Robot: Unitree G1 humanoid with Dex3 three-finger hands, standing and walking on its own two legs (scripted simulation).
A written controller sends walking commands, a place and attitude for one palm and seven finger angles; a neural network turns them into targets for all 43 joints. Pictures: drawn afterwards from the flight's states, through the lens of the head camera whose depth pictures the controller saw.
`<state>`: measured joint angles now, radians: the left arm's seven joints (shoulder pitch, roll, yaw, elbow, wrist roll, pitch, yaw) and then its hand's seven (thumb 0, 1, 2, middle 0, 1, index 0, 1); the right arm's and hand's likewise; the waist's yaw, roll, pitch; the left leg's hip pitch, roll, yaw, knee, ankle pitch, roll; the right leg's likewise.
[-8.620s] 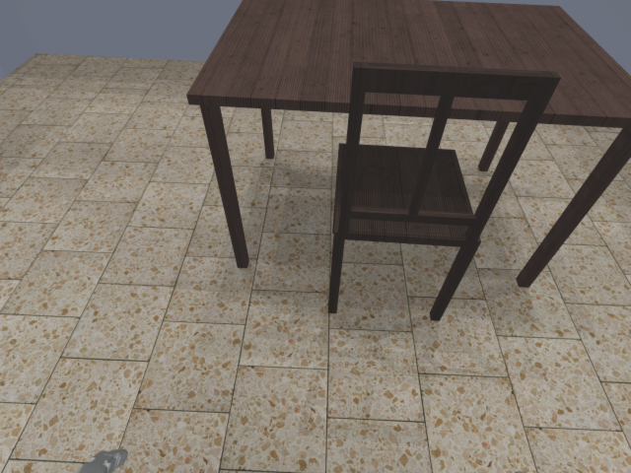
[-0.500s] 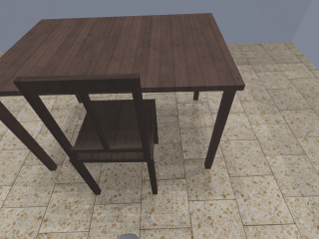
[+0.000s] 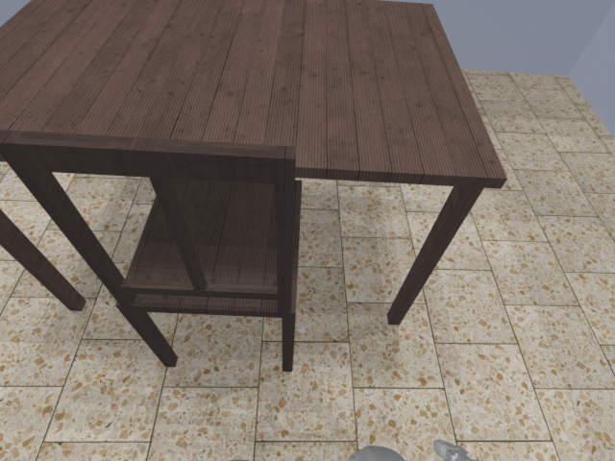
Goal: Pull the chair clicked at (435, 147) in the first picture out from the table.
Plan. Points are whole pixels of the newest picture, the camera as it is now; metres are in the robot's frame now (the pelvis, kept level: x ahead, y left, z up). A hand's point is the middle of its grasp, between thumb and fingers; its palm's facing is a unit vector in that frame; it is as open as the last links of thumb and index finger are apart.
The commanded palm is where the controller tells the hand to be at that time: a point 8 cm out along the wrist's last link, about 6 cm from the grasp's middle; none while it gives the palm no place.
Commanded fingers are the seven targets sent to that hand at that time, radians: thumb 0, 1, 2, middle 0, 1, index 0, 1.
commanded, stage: come to a stop and stand still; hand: left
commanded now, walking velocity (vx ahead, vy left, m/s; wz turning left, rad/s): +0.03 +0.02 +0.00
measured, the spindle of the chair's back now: (183, 240) +0.45 +0.26 -0.07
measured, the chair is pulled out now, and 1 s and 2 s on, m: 0.00 0.00 0.00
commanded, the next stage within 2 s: look again from close up in 1.10 s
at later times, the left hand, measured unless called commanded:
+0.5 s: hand out of the picture +0.01 +0.14 -0.15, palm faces +0.08 -0.96 -0.29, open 7.3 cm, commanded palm none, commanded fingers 0.00 0.90 0.90 -0.20 -0.30 -0.20 -0.30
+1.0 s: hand out of the picture -0.01 +0.22 -0.18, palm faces +0.01 -0.97 -0.24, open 7.4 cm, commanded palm none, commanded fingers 0.00 0.90 0.90 -0.20 -0.30 -0.20 -0.30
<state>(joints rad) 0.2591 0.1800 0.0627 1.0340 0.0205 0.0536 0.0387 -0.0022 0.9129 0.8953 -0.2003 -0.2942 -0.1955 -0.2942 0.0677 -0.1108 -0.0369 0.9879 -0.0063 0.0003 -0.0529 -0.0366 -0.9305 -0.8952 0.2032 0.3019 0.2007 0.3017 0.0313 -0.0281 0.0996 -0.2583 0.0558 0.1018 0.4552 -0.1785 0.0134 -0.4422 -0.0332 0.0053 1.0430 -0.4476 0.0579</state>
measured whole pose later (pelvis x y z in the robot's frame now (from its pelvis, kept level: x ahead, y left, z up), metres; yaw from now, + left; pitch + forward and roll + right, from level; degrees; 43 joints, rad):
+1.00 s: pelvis -0.05 +0.02 -0.01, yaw -1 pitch -2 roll -1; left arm 0.30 0.23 0.00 0.95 0.02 0.03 0.03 0.00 0.91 0.90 -0.20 -0.29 -0.20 -0.29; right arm 0.22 -0.17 0.00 0.90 -0.01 0.00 -0.01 0.00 -0.91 -0.90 0.20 0.30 0.20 0.30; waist 0.02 -0.01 0.01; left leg -0.24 -0.02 0.05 0.61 -0.33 0.04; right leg -0.29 -0.10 0.02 0.55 -0.23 0.06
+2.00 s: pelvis -0.05 -0.02 +0.00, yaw -1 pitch -1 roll +0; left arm 0.30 0.15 0.01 1.08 0.02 0.00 0.03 0.00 0.91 0.90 -0.20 -0.29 -0.20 -0.29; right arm 0.29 -0.15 -0.01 1.11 -0.01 0.01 -0.01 0.00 -0.91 -0.90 0.20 0.30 0.19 0.30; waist -0.01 0.00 0.04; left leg -0.20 0.02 0.03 0.47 -0.25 -0.02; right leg -0.27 -0.06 0.00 0.46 -0.17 0.04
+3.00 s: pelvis +0.02 +0.04 -0.01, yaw +4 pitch -1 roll +1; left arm 0.17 0.17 0.04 0.99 0.03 0.03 0.04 -0.01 0.92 0.89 -0.20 -0.29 -0.20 -0.29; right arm 0.14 -0.20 -0.06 1.01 0.00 0.03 -0.03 0.00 -0.93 -0.90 0.20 0.30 0.19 0.30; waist 0.01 0.00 0.10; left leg -0.32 0.03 0.03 0.74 -0.39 -0.05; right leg -0.30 -0.06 -0.10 0.54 -0.22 -0.02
